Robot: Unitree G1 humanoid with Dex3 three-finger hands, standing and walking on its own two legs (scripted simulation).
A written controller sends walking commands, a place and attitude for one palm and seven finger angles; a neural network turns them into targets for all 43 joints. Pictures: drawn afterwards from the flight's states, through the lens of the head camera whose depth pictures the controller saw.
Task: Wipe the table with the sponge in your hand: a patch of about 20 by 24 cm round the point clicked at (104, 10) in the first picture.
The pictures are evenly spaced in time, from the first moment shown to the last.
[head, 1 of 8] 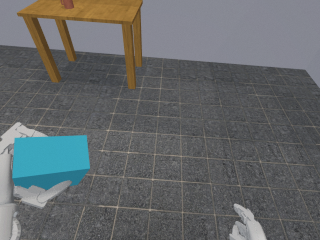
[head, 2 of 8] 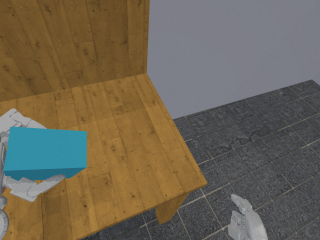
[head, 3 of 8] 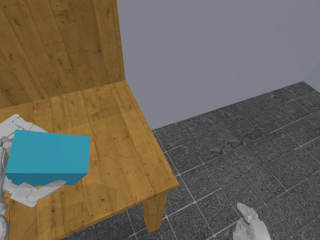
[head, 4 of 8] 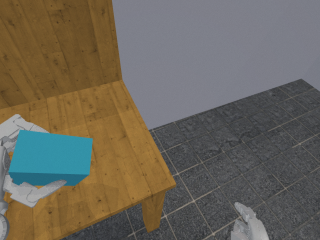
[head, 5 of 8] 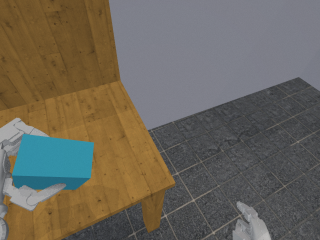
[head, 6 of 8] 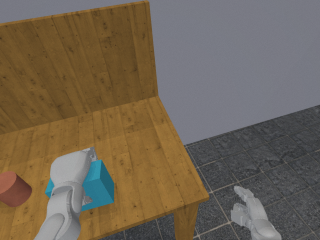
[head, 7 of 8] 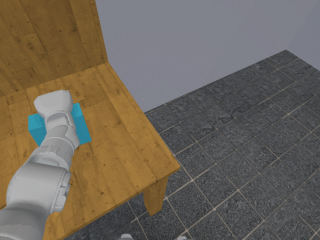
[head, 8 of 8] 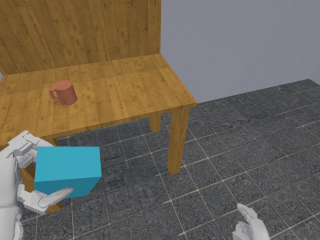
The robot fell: no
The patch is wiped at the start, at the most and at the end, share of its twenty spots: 0.00 1.00 1.00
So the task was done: yes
